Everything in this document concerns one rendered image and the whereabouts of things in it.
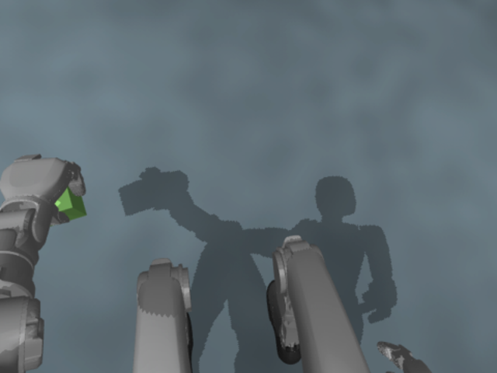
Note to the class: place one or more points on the left robot arm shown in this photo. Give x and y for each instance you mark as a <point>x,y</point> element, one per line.
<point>24,226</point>

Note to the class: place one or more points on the right robot hand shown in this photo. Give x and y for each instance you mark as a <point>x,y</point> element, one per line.
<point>402,358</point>

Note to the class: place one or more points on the cube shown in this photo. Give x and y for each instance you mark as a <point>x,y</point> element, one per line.
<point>71,205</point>

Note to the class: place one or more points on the right robot foot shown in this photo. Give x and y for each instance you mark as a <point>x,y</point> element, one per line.
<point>286,354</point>

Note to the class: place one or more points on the left robot hand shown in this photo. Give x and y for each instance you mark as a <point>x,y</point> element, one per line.
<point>46,179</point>

